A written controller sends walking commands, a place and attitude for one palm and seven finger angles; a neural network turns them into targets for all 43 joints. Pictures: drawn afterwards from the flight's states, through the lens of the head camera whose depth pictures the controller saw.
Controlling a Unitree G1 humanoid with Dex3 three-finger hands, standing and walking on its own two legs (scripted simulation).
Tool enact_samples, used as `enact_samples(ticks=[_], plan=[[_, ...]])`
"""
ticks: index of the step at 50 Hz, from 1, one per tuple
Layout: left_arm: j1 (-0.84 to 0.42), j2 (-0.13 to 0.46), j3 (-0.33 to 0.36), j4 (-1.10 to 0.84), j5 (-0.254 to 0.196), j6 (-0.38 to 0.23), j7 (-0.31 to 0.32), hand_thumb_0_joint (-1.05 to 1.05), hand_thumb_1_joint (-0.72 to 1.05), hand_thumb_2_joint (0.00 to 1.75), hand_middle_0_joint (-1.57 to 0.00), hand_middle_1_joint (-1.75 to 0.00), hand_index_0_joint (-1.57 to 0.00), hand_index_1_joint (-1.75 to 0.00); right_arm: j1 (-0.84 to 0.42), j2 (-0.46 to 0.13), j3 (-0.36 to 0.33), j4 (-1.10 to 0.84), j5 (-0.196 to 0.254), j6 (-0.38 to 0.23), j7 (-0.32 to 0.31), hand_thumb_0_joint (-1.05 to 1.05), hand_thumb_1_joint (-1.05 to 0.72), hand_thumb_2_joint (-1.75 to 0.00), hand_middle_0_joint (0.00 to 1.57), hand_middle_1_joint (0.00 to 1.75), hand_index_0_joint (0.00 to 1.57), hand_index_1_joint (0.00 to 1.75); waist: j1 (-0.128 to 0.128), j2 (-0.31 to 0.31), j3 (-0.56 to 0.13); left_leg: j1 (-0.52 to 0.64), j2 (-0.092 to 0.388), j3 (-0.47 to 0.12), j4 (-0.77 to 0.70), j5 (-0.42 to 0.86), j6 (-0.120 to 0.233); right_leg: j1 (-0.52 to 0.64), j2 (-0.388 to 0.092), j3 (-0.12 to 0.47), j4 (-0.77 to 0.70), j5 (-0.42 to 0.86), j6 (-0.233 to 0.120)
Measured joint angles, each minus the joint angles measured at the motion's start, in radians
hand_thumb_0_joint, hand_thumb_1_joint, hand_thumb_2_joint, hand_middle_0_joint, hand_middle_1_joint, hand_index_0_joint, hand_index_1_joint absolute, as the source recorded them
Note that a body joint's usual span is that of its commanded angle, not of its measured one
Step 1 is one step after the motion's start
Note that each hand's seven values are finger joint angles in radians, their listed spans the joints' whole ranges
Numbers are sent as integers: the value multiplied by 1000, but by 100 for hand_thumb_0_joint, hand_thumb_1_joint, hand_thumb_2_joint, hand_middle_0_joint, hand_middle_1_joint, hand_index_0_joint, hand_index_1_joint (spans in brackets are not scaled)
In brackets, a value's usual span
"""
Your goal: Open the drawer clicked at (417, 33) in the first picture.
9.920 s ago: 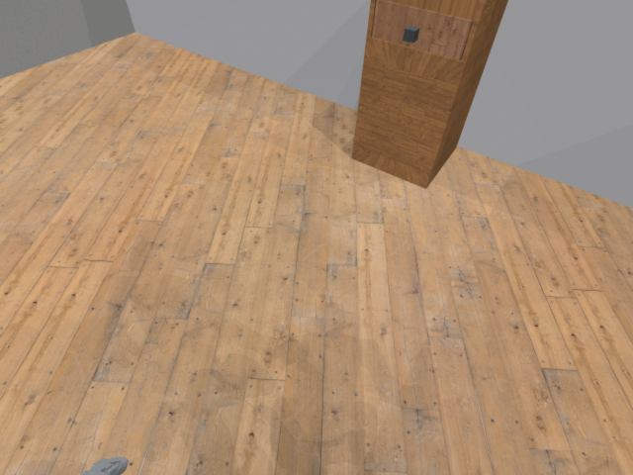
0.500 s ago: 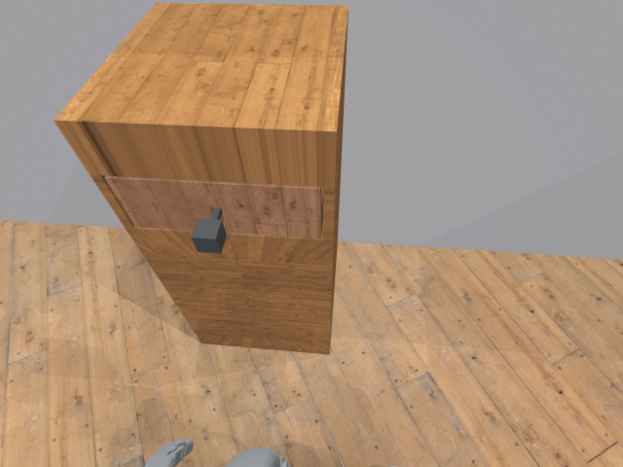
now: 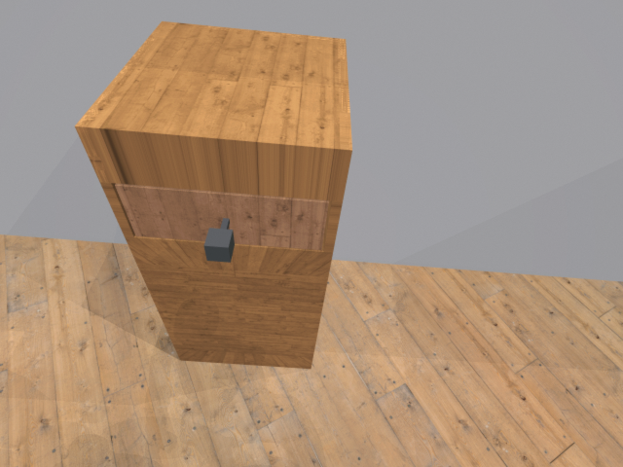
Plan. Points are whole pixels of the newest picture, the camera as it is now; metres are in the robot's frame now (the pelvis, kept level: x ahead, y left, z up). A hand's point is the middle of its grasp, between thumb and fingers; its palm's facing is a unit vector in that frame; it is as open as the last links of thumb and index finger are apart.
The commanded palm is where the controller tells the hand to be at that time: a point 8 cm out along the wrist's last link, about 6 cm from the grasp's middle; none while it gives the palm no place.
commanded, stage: come to a stop and stand still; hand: left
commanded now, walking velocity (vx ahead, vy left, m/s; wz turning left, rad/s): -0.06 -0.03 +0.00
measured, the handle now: (222, 236) +0.52 +0.18 -0.07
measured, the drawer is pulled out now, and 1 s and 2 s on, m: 0.00 0.00 0.00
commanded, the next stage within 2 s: look again from close up in 0.52 s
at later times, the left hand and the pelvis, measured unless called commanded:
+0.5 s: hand out of the picture +0.03 +0.12 -0.18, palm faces +0.05 -0.98 -0.21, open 7.2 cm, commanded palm none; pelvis +0.02 -0.05 -0.01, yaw +0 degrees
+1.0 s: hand out of the picture +0.00 +0.16 -0.19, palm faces +0.02 -0.98 -0.19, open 7.4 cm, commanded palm none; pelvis +0.01 -0.01 -0.01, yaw +0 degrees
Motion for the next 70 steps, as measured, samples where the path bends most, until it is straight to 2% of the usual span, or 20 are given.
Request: enact_samples(ticks=[5, 8, 9, 11, 14, 23, 31, 34, 36, 48, 54, 62, 63, 64, 66, 68, 70], plan=[[-66, -25, -10, 1, -7, -5, 21, 2, 94, 90, -20, -30, -20, -29, 32, 2, -1, 55, -2, 11, -4, 1, -91, -90, 20, 30, 20, 30, -24, 20, 25, -15, 14, -4, 45, -25, -18, 81, -3, -14, -197, -38, -16], [-86, -16, -10, -9, -15, -32, 25, 2, 95, 90, -20, -30, -20, -29, 51, 6, -3, 82, 4, 18, 1, 1, -91, -90, 20, 30, 20, 30, -22, 17, 22, -44, 12, -2, 122, -69, -38, 172, -9, -15, -385, 73, -28], [-95, -22, -11, -2, -17, -44, 30, 2, 95, 90, -20, -30, -20, -29, 48, 2, -3, 93, 8, 23, 3, 1, -91, -90, 20, 30, 20, 30, -18, 30, 24, -52, 23, -3, 153, -89, -46, 180, 1, -16, -394, 66, -35], [-105, -36, -18, 6, -20, -55, 40, 2, 95, 90, -20, -30, -20, -29, 41, -9, -5, 102, 12, 33, 7, 1, -91, -90, 20, 30, 20, 30, -25, 65, 22, -53, 44, -22, 173, -104, -54, 190, 22, -34, -383, 46, -50], [-102, -41, -23, 12, -24, -69, 46, 1, 96, 90, -20, -30, -20, -29, 25, -11, -5, 107, 10, 39, 10, 1, -91, -90, 20, 30, 20, 30, -24, 76, 6, -40, 56, -35, 169, -106, -68, 207, 33, -47, -386, 35, -62], [-73, -38, -30, 30, -27, -67, 52, 0, 97, 90, -20, -30, -20, -29, -81, -6, 0, 73, 12, 23, 11, 1, -91, -90, 20, 30, 20, 30, 10, 60, 4, -2, 73, -32, 119, -84, -86, 238, 52, -46, -429, 54, -76], [-9, -72, -45, 57, -22, -64, 43, 1, 93, 90, -20, -30, -20, -29, -130, -43, -4, 55, 14, 27, 9, 1, -93, -90, 20, 30, 20, 30, 34, 61, 14, 9, 72, -30, 99, -75, -85, 249, 53, -45, -449, 64, -74], [8, -89, -54, 51, -13, -90, 57, 1, 92, 90, -20, -30, -20, -29, -144, -61, -8, 13, 21, 28, 20, 1, -92, -90, 20, 30, 20, 30, 38, 74, 30, -71, 82, -47, 221, -127, -69, 221, 64, -53, -440, 72, -70], [17, -97, -62, 47, -11, -95, 52, 1, 92, 90, -20, -30, -20, -29, -149, -74, -12, -16, 21, 22, 25, 1, -92, -90, 20, 30, 20, 30, 32, 88, 39, -94, 85, -55, 230, -120, -63, 203, 71, -59, -419, 67, -71], [0, -48, -65, 34, -16, -68, 38, 1, 91, 90, -20, -30, -20, -29, -86, -53, 20, -14, 14, 4, 29, 1, -93, -90, 20, 30, 20, 30, 35, 56, 2, -52, 18, -20, 196, -114, -25, 200, 6, -22, -365, 32, -29], [-29, -32, -61, 22, -17, -67, 38, 1, 91, 90, -20, -30, -20, -29, -67, -36, 33, 5, 13, -1, 30, 1, -92, -90, 20, 30, 20, 30, 29, 53, 14, -38, 3, -10, 165, -102, -17, 200, -8, -11, -371, 33, -21], [-49, -45, -61, 29, -18, -71, 47, 0, 91, 90, -20, -30, -20, -29, -60, -32, 33, 29, 17, -1, 29, 1, -91, -90, 20, 30, 20, 30, 21, 61, 26, -33, 1, -9, 163, -110, -17, 204, -10, -10, -371, 22, -16], [-6, -37, -71, -118, 28, -7, 55, 1, 92, 90, -20, -30, -20, -29, -47, -35, 37, -8, 29, -10, 28, 1, -91, -90, 20, 30, 20, 30, 28, 59, 28, -43, 4, -5, 172, -114, -19, 192, -7, -6, -363, 21, -18], [45, -17, -82, -293, 74, 13, 70, 2, 92, 90, -20, -30, -20, -30, -30, -36, 38, -47, 37, -54, 15, 1, -91, -90, 20, 30, 20, 30, 40, 50, 29, -44, 2, 6, 168, -115, -19, 175, -7, 5, -343, 16, -30], [99, 25, -96, -565, 120, 14, 132, 2, 92, 89, -21, -31, -20, -30, -14, -51, 21, -86, 44, -152, -17, 2, -92, -90, 21, 30, 20, 30, 49, 38, 5, -60, -12, 13, 162, -110, -24, 133, -21, 11, -294, -7, -53], [93, 51, -108, -752, 191, 29, 183, 3, 90, 88, -21, -32, -20, -31, -27, -85, 5, -136, 49, -206, -23, 3, -93, -90, 21, 30, 20, 30, 38, 51, -20, -92, -18, 6, 184, -113, -25, 107, -30, 8, -273, -23, -43], [58, 72, -110, -872, 319, 20, 223, 2, 87, 87, -21, -34, -20, -33, -73, -128, -7, -197, 32, -215, -15, 3, -93, -90, 21, 30, 20, 30, 23, 83, -48, -142, -8, 0, 226, -126, -25, 72, -21, 1, -263, -17, -31]])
